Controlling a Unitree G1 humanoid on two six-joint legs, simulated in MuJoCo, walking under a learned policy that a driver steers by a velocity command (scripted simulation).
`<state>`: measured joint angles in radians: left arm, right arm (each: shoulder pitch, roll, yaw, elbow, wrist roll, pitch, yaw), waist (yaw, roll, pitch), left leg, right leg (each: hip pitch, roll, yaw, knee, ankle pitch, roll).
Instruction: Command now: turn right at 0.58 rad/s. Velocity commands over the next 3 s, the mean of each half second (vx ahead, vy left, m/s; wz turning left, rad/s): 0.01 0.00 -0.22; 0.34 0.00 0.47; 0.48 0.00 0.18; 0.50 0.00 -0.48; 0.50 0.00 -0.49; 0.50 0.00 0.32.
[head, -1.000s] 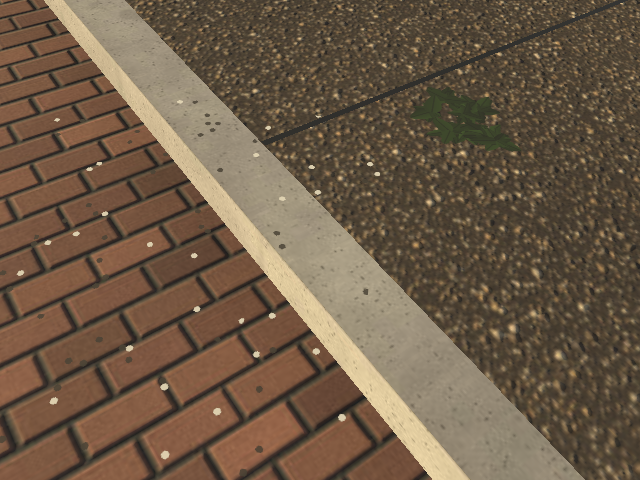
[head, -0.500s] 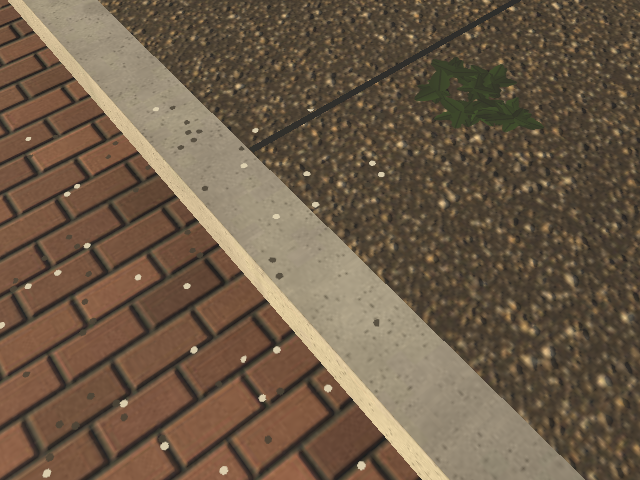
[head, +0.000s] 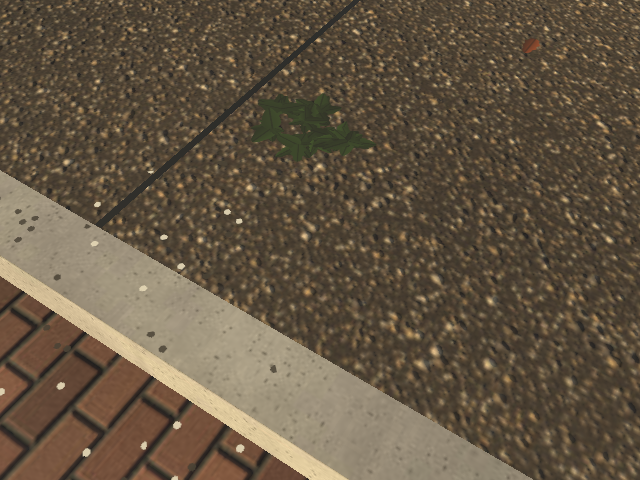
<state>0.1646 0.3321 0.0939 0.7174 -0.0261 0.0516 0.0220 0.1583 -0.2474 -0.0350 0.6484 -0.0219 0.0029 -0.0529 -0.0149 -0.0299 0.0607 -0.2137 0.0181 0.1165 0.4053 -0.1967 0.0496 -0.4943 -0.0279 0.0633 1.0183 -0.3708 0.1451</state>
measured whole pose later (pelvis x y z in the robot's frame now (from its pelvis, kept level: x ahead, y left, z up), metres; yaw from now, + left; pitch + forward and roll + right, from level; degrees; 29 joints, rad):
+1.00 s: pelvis +0.10 +0.04 +0.00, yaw +13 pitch +2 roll -2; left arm 0.13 0.33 0.07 0.76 0.01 -0.10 -0.02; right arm 0.34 -0.27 -0.05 0.70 0.01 -0.04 0.00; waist -0.02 -0.04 0.02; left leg -0.12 -0.04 -0.03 0.35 -0.25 0.07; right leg -0.59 -0.07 0.01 1.01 -0.23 0.04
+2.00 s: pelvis +0.55 +0.19 +0.01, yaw -1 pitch +2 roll +0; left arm -0.07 0.10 -0.01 0.44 0.04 0.05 0.01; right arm 0.52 -0.20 -0.03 0.93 -0.04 -0.08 -0.02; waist -0.01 0.00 -0.01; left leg -0.10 0.09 0.22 0.27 -0.20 -0.01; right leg -1.20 0.00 0.00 1.98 -0.41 -0.09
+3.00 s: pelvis +1.13 +0.03 +0.14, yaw -3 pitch +3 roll +1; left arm 0.05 0.26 0.02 0.62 0.03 -0.12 0.01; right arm 0.36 -0.26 -0.06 0.76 0.02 -0.05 0.00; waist -0.06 -0.02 0.02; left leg -0.19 -0.15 -0.13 0.34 -0.19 0.10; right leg -0.72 -0.08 0.14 0.80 -0.07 0.07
